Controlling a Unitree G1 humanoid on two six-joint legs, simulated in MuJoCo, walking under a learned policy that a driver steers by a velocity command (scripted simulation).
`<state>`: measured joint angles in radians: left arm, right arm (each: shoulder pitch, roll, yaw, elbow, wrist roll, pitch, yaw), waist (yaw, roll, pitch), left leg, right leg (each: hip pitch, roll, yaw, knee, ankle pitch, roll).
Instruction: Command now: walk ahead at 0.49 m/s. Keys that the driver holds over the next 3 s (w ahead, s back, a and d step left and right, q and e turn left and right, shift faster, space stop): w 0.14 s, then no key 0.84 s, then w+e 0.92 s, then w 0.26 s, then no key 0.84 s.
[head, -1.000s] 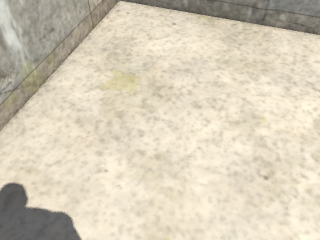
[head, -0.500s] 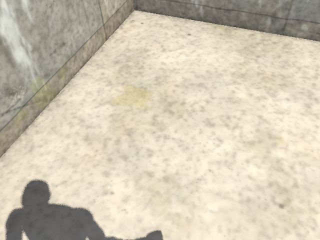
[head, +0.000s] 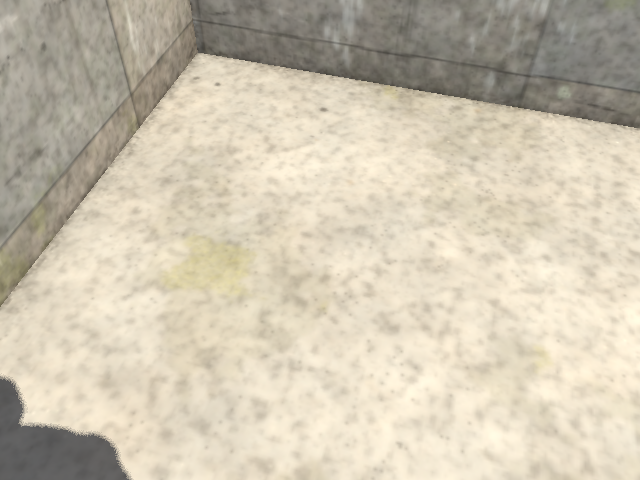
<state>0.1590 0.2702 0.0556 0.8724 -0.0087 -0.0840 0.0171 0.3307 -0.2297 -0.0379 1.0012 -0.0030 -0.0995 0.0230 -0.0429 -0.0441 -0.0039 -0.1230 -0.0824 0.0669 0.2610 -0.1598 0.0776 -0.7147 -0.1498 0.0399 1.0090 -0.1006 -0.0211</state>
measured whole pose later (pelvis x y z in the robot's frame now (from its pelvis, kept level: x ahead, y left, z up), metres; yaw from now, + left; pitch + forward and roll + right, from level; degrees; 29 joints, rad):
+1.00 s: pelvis +0.30 -0.04 -0.01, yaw +0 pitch -1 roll -1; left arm 0.19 0.23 0.03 1.01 0.00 0.00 0.02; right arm 0.18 -0.21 -0.03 1.07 0.00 -0.01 -0.04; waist 0.00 0.00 0.03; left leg -0.22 0.02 -0.01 0.51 -0.28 -0.01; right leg -0.22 0.01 -0.05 0.49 -0.25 -0.02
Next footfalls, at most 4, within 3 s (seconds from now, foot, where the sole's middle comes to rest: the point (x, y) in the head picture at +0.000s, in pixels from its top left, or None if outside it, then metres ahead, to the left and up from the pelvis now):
0.24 right None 0.34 -0.15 -0.78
0.62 left None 0.33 0.09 -0.78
1.40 right None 0.49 -0.23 -0.78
1.90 left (383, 330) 0.87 -0.17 -0.78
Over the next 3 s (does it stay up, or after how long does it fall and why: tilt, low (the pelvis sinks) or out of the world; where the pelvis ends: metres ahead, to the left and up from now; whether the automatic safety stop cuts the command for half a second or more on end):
stays up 0.96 -0.40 -0.01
